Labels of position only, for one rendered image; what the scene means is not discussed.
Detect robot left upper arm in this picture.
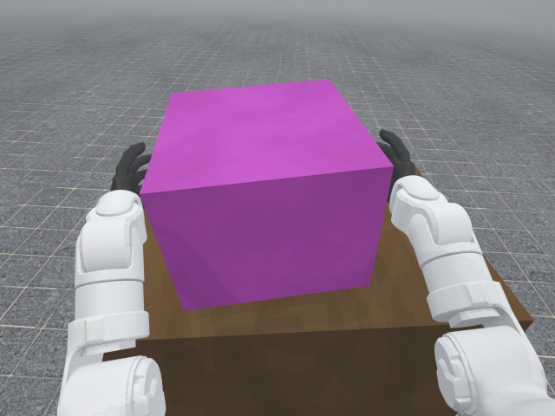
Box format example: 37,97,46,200
59,355,166,416

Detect carton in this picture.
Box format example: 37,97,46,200
140,79,394,311

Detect robot left forearm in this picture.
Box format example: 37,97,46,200
57,190,149,416

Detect robot right forearm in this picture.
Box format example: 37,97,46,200
389,175,547,393

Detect right robot hand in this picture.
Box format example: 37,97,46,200
376,129,415,202

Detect left robot hand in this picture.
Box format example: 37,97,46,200
110,142,152,209

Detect pedestal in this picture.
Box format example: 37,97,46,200
102,160,534,416

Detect robot right upper arm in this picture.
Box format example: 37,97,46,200
434,326,555,416

